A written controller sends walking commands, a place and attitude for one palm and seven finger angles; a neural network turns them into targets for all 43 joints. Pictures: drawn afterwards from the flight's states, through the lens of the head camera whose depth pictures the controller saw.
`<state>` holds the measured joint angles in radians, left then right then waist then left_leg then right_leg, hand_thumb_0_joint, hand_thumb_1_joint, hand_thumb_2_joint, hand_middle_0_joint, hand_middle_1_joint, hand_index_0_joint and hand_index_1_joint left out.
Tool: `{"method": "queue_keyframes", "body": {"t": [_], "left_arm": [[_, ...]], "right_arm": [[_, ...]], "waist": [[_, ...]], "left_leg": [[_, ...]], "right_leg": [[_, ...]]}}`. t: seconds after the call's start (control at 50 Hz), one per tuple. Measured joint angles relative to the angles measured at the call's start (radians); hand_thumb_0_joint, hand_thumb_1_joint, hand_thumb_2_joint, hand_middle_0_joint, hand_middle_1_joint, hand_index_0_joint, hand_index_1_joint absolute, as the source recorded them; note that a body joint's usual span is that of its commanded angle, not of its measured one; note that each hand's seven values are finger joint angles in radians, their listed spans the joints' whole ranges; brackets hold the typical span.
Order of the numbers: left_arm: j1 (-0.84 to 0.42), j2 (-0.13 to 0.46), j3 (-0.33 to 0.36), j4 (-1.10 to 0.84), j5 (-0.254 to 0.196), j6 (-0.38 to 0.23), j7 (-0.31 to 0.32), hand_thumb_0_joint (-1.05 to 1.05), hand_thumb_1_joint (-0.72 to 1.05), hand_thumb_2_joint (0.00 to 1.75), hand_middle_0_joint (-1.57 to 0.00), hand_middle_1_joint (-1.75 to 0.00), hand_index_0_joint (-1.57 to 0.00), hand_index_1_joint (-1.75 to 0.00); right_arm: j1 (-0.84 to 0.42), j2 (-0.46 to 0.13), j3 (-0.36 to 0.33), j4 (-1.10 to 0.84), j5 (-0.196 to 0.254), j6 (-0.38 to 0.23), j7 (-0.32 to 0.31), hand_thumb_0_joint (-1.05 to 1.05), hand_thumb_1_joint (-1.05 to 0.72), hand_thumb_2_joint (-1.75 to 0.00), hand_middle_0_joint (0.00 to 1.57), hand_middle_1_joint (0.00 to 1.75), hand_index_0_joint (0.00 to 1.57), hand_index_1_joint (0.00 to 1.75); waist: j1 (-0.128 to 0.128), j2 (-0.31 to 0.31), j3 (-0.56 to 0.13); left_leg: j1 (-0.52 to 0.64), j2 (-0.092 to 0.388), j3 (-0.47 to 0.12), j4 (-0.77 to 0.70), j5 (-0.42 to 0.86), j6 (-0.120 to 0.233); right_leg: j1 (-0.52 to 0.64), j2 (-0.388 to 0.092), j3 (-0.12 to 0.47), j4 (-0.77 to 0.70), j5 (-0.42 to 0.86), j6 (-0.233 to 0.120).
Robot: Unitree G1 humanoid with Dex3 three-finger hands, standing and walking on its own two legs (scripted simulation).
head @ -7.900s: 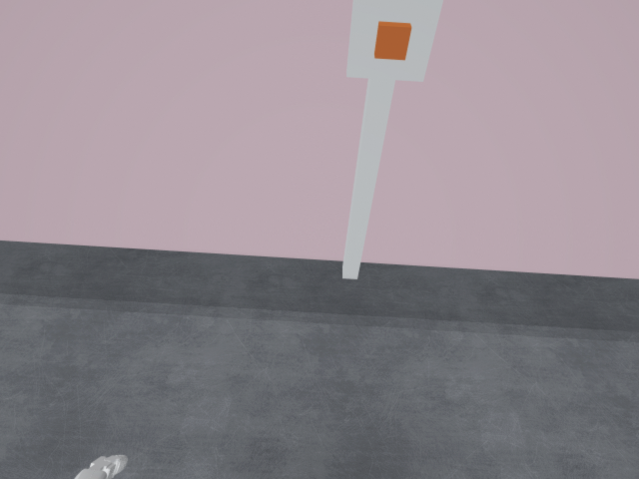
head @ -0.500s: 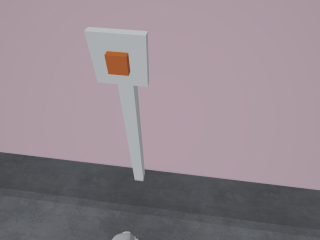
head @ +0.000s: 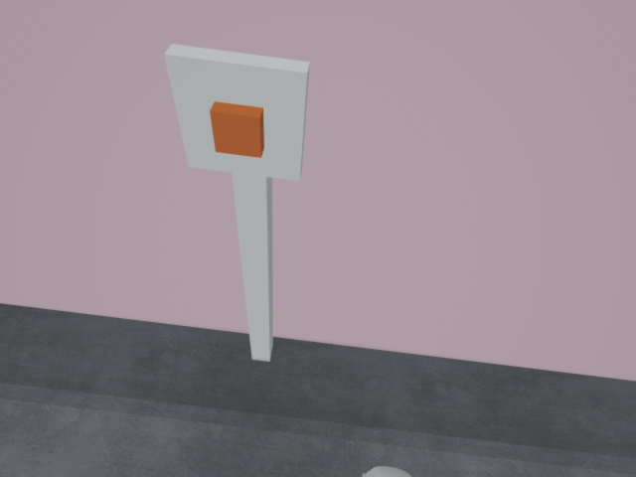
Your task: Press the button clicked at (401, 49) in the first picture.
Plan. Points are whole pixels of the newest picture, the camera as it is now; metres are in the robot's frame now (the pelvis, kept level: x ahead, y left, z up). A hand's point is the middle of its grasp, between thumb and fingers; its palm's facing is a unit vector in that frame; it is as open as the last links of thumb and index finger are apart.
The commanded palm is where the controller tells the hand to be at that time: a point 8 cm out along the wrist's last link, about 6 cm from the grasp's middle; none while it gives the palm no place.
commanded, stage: come to a stop and stand still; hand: left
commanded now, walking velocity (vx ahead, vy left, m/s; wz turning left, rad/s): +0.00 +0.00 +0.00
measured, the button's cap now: (239, 129) +0.53 +0.16 +0.15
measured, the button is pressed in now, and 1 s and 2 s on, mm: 0 0 0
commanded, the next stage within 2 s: look again from close up in 0.82 s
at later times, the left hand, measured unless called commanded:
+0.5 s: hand out of the picture +0.02 +0.12 -0.17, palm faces +0.03 -0.97 -0.25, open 7.3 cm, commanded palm none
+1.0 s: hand out of the picture -0.03 +0.08 -0.18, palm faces +0.04 -0.98 -0.18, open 7.4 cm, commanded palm none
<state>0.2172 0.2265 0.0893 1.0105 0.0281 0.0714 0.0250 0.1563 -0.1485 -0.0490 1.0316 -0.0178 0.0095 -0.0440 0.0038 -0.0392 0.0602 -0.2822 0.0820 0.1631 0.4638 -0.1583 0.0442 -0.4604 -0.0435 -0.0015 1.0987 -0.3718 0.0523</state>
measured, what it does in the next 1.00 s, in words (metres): steps on the spot: right foot, then left foot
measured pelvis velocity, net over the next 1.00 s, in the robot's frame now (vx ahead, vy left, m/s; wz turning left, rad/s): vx -0.02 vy -0.08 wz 0.01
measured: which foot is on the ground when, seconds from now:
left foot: down 0.00-0.40, up 0.42-0.54, down 0.56-1.00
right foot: up 0.00-0.12, down 0.14-1.00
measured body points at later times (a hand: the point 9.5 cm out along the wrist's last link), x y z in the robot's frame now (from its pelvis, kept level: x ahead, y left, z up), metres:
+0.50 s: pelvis -0.03 -0.07 -0.02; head -0.05 -0.10 +0.43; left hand +0.02 +0.17 -0.15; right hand -0.05 -0.29 -0.19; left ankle +0.02 +0.07 -0.73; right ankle -0.01 -0.19 -0.74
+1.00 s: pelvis -0.02 -0.08 +0.00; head -0.01 -0.09 +0.45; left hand -0.03 +0.14 -0.16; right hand +0.00 -0.31 -0.17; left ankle -0.01 +0.06 -0.74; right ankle -0.01 -0.19 -0.74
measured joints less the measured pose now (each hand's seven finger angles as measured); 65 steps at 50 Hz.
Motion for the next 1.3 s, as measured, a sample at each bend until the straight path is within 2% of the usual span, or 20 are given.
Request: {"method": "queue_keyframes", "body": {"t": [0.06, 0.1, 0.12, 0.14, 0.2, 0.24, 0.28, 0.34, 0.38, 0.44, 0.5, 0.58, 0.66, 0.74, 0.94, 1.3], "left_arm": [[-0.008, -0.002, -0.005, -0.009, 0.0, 0.001, -0.004, 0.0, 0.91, 0.9, -0.2, -0.3, -0.19, -0.3], [0.002, -0.004, -0.026, -0.024, 0.0, -0.014, -0.001, 0.0, 0.91, 0.9, -0.2, -0.3, -0.19, -0.3], [0.016, 0.005, -0.033, -0.043, 0.004, -0.024, -0.002, 0.0, 0.91, 0.9, -0.2, -0.3, -0.19, -0.3], [0.02, 0.009, -0.036, -0.052, 0.007, -0.036, -0.001, 0.0, 0.9, 0.9, -0.2, -0.3, -0.19, -0.3], [0.0, -0.037, -0.059, -0.03, 0.014, -0.038, -0.004, 0.0, 0.9, 0.9, -0.2, -0.3, -0.2, -0.3], [0.014, -0.051, -0.066, -0.025, 0.011, -0.037, -0.006, 0.0, 0.9, 0.9, -0.2, -0.3, -0.2, -0.3], [0.025, -0.055, -0.066, -0.024, 0.008, -0.027, -0.003, 0.0, 0.9, 0.9, -0.2, -0.3, -0.2, -0.3], [0.024, -0.067, -0.067, -0.027, 0.001, -0.018, -0.003, 0.0, 0.9, 0.9, -0.2, -0.3, -0.2, -0.3], [0.02, -0.071, -0.067, -0.04, -0.002, -0.036, -0.007, 0.0, 0.91, 0.9, -0.2, -0.3, -0.2, -0.3], [0.038, -0.076, -0.066, -0.051, -0.005, -0.061, -0.003, 0.0, 0.92, 0.9, -0.21, -0.3, -0.2, -0.3], [0.064, -0.079, -0.066, -0.036, -0.005, -0.056, -0.003, 0.0, 0.92, 0.9, -0.21, -0.3, -0.2, -0.3], [0.077, -0.072, -0.067, -0.008, -0.008, -0.052, -0.001, 0.0, 0.92, 0.9, -0.21, -0.3, -0.2, -0.3], [0.074, -0.071, -0.07, 0.019, -0.015, -0.061, -0.002, 0.0, 0.91, 0.9, -0.2, -0.3, -0.2, -0.3], [0.078, -0.079, -0.079, 0.043, -0.014, -0.074, -0.007, 0.0, 0.91, 0.9, -0.2, -0.3, -0.2, -0.3], [0.094, -0.095, -0.09, 0.094, -0.011, -0.08, -0.011, 0.0, 0.9, 0.9, -0.2, -0.3, -0.2, -0.3], [0.048, -0.072, -0.083, 0.101, -0.012, -0.092, -0.001, 0.0, 0.91, 0.9, -0.2, -0.3, -0.2, -0.3]], "right_arm": [[0.025, -0.012, -0.009, 0.005, -0.006, 0.006, 0.008, 0.0, -0.92, -0.9, 0.21, 0.3, 0.2, 0.3], [0.046, -0.029, -0.011, 0.003, -0.004, 0.008, 0.022, 0.0, -0.92, -0.9, 0.21, 0.3, 0.2, 0.3], [0.059, -0.03, -0.012, -0.013, -0.006, 0.013, 0.031, 0.0, -0.91, -0.9, 0.21, 0.3, 0.2, 0.3], [0.064, -0.035, -0.012, -0.027, -0.008, 0.017, 0.038, 0.0, -0.91, -0.9, 0.21, 0.3, 0.2, 0.3], [0.079, -0.081, -0.025, -0.046, -0.009, 0.021, 0.046, 0.0, -0.91, -0.9, 0.21, 0.3, 0.2, 0.3], [0.114, -0.082, -0.021, -0.047, -0.005, 0.022, 0.045, 0.01, -0.91, -0.9, 0.2, 0.3, 0.2, 0.3], [0.157, -0.07, -0.014, -0.048, -0.007, 0.018, 0.046, 0.01, -0.91, -0.9, 0.2, 0.3, 0.2, 0.3], [0.211, -0.052, -0.005, -0.041, -0.015, 0.013, 0.042, 0.01, -0.91, -0.9, 0.2, 0.3, 0.2, 0.3], [0.223, -0.04, 0.004, -0.025, -0.016, 0.023, 0.041, 0.01, -0.91, -0.9, 0.2, 0.3, 0.2, 0.3], [0.224, -0.025, 0.01, -0.011, -0.012, 0.048, 0.043, 0.01, -0.91, -0.9, 0.2, 0.3, 0.2, 0.3], [0.221, -0.025, 0.009, -0.014, -0.009, 0.04, 0.044, 0.01, -0.91, -0.9, 0.2, 0.3, 0.2, 0.3], [0.215, -0.02, 0.017, -0.015, -0.003, 0.007, 0.036, 0.01, -0.91, -0.9, 0.2, 0.3, 0.2, 0.3], [0.19, -0.005, 0.034, 0.003, -0.001, -0.013, 0.027, 0.01, -0.91, -0.9, 0.2, 0.3, 0.2, 0.3], [0.16, -0.004, 0.041, 0.017, 0.003, -0.016, 0.024, 0.01, -0.91, -0.9, 0.2, 0.3, 0.2, 0.3], [0.116, -0.018, 0.042, 0.043, 0.005, -0.02, 0.022, 0.01, -0.92, -0.9, 0.2, 0.3, 0.2, 0.3], [0.121, 0.005, 0.054, 0.097, 0.007, -0.029, 0.015, 0.01, -0.91, -0.9, 0.2, 0.3, 0.2, 0.3]], "waist": [[-0.015, 0.019, -0.012], [-0.016, 0.035, -0.032], [-0.013, 0.016, -0.046], [-0.009, 0.005, -0.047], [-0.041, 0.093, -0.001], [-0.052, 0.095, -0.013], [-0.063, 0.075, -0.04], [-0.08, 0.082, -0.076], [-0.07, 0.089, -0.075], [-0.042, 0.087, -0.071], [-0.036, 0.089, -0.077], [-0.041, 0.08, -0.072], [-0.016, 0.057, -0.049], [-0.005, 0.057, -0.039], [-0.002, 0.055, -0.041], [-0.007, 0.049, -0.033]], "left_leg": [[-0.016, 0.008, -0.003, -0.001, 0.013, -0.013], [-0.06, 0.02, 0.0, 0.047, 0.002, -0.027], [-0.097, 0.011, 0.013, 0.097, -0.027, -0.034], [-0.135, 0.004, 0.019, 0.16, -0.066, -0.043], [-0.163, -0.001, -0.081, 0.273, -0.129, -0.04], [-0.137, -0.019, -0.1, 0.267, -0.096, -0.045], [-0.119, -0.028, -0.098, 0.263, -0.093, -0.052], [-0.125, -0.028, -0.12, 0.246, -0.092, -0.058], [-0.132, -0.028, -0.134, 0.233, -0.095, -0.06], [-0.144, -0.046, -0.155, 0.264, -0.187, -0.052], [-0.119, -0.059, -0.151, 0.297, -0.174, -0.045], [-0.021, -0.068, -0.15, 0.144, -0.13, -0.043], [0.01, -0.061, -0.143, 0.081, -0.097, -0.063], [0.028, -0.055, -0.149, 0.041, -0.076, -0.068], [0.055, -0.047, -0.156, 0.015, -0.077, -0.076], [0.093, -0.052, -0.147, -0.004, -0.105, -0.074]], "right_leg": [[0.065, -0.011, -0.016, -0.14, -0.028, -0.006], [0.124, -0.017, -0.018, -0.331, -0.017, -0.034], [0.146, -0.032, 0.01, -0.436, -0.03, -0.056], [0.137, -0.043, 0.037, -0.475, 0.003, -0.065], [0.127, -0.009, 0.012, -0.379, 0.017, -0.015], [0.139, -0.012, 0.016, -0.346, -0.005, -0.003], [0.142, -0.019, 0.021, -0.317, -0.035, -0.013], [0.136, 0.006, 0.022, -0.307, -0.087, -0.049], [0.134, 0.017, 0.021, -0.332, -0.032, -0.053], [0.135, 0.019, 0.019, -0.366, 0.009, -0.053], [0.146, 0.026, 0.016, -0.421, 0.038, -0.057], [0.138, 0.035, 0.005, -0.44, 0.051, -0.057], [0.17, 0.042, 0.013, -0.514, 0.095, -0.06], [0.192, 0.049, 0.006, -0.558, 0.116, -0.068], [0.223, 0.056, -0.002, -0.591, 0.116, -0.075], [0.255, 0.051, 0.006, -0.6, 0.085, -0.071]]}}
